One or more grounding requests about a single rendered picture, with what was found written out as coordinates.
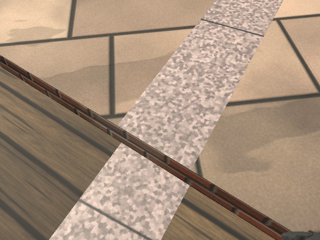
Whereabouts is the right robot hand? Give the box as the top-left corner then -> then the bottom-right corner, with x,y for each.
281,230 -> 320,240

